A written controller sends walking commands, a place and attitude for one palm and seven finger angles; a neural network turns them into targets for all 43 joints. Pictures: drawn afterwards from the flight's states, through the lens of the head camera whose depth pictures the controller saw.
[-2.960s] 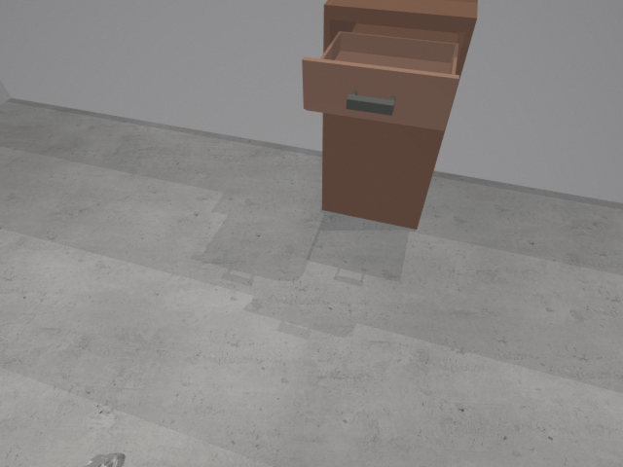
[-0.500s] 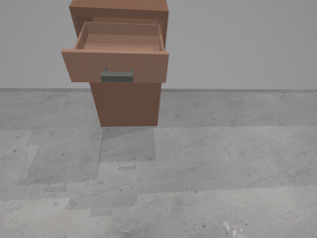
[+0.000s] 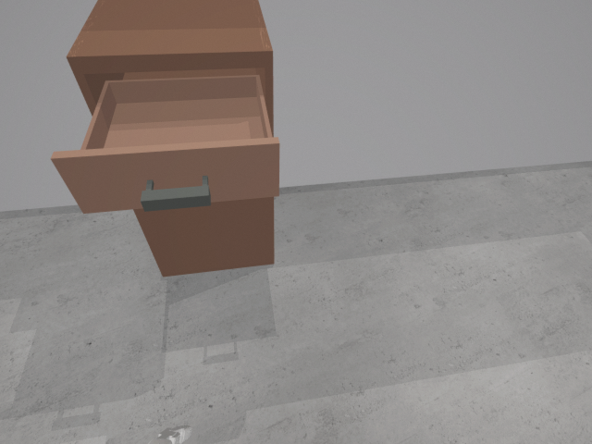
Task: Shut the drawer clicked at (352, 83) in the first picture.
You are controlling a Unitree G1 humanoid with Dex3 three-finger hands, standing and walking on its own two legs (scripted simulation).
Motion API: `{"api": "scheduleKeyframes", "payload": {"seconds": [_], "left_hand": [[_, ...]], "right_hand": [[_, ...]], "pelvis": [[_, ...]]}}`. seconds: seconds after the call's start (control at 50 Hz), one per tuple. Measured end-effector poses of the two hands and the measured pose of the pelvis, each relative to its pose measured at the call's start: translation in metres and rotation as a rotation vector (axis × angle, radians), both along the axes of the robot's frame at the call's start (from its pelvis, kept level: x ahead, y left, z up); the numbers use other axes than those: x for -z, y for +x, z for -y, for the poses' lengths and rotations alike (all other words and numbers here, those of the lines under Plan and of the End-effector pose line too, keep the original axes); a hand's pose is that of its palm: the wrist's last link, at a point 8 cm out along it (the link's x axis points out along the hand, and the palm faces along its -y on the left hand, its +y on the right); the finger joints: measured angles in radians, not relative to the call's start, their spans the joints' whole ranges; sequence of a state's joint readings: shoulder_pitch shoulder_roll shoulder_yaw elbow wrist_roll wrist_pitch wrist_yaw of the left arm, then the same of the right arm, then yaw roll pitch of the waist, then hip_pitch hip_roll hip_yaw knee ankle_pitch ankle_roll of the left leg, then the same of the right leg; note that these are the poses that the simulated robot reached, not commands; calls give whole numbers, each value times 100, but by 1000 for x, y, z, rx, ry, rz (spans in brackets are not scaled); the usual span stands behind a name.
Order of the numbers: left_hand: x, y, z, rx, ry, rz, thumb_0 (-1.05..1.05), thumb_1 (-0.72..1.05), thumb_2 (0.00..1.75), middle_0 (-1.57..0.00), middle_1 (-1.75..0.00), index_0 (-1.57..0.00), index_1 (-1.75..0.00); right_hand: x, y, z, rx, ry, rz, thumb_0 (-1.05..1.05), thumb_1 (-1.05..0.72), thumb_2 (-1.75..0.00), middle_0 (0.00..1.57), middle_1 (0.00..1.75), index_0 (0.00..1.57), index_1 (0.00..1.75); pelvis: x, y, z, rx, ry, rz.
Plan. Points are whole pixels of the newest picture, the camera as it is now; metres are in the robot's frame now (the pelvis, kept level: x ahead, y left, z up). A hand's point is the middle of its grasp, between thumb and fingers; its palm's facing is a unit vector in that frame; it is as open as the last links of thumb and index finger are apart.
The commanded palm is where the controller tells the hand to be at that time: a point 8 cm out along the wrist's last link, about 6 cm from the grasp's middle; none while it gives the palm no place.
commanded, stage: turn to face it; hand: left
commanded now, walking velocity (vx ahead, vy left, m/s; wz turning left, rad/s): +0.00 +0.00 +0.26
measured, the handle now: (177, 190) +0.55 +0.23 +0.00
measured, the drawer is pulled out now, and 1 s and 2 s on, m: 0.29 0.29 0.29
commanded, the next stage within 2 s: take the last steps up to it in 0.10 s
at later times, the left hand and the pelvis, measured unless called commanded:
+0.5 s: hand out of the picture -0.02 +0.18 -0.18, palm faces +0.14 -0.98 -0.16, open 7.4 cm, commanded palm none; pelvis +0.05 +0.01 +0.00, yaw +4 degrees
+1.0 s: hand (213, 401) +0.22 +0.13 -0.16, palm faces +0.15 -0.97 -0.21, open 7.3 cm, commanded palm none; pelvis +0.19 -0.06 +0.00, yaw +7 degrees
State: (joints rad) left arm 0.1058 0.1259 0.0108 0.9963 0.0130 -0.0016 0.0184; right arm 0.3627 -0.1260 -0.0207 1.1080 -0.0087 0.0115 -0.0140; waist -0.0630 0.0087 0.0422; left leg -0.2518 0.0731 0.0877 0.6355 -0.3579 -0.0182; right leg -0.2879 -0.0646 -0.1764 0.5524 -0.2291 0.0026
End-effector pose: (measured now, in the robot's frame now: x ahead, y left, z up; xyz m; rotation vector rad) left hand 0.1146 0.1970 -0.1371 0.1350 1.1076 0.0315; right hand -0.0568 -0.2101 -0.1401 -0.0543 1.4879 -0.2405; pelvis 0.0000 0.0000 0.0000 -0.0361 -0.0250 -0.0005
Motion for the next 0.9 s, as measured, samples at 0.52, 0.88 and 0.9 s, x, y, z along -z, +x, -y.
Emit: {"api": "scheduleKeyframes", "payload": {"seconds": [0.52, 0.88, 0.9], "left_hand": [[11, -136, -31, -237, 7, -418, 1, 91, 90, -20, -30, -20, -30], [-1, 85, -9, -185, 118, -79, 1, 92, 90, -20, -30, -20, -30], [-3, 89, -5, -193, 116, -75, 1, 92, 90, -20, -30, -20, -30]], "right_hand": [[-16, 148, 17, -208, -83, 194, 0, -91, -90, 20, 30, 20, 30], [17, 145, 50, -113, 58, -129, 0, -90, -90, 21, 30, 21, 30], [17, 159, 56, -121, 52, -114, 0, -90, -90, 21, 30, 21, 30]], "pelvis": [[-5, 55, -11, -78, 25, -6], [11, 158, 48, -105, 44, 7], [10, 163, 50, -108, 41, 9]]}}
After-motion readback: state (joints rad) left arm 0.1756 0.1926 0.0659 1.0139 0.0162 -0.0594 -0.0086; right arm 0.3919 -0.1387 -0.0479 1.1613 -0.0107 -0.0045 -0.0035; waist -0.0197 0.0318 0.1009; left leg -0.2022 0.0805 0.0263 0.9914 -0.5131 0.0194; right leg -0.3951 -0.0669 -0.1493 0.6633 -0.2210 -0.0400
